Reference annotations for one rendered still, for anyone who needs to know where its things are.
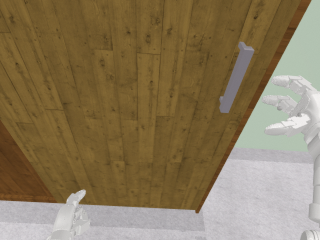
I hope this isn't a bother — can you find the handle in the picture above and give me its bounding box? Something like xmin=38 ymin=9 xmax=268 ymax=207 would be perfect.
xmin=219 ymin=41 xmax=255 ymax=113

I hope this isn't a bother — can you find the robot right forearm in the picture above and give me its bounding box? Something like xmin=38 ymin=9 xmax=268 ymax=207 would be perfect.
xmin=303 ymin=122 xmax=320 ymax=228

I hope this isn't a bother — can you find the wardrobe door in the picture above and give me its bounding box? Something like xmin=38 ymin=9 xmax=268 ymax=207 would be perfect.
xmin=0 ymin=120 xmax=53 ymax=197
xmin=0 ymin=0 xmax=301 ymax=210

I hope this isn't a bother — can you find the robot left forearm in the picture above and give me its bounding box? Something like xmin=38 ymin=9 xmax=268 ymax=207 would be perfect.
xmin=46 ymin=229 xmax=72 ymax=240

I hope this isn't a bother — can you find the robot right upper arm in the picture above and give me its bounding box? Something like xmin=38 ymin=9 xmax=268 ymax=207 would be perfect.
xmin=300 ymin=230 xmax=320 ymax=240

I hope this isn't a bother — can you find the left robot hand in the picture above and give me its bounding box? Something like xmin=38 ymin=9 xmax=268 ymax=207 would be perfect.
xmin=52 ymin=189 xmax=91 ymax=238

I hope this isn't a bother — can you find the right robot hand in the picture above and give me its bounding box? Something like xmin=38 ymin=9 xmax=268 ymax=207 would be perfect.
xmin=261 ymin=75 xmax=320 ymax=137

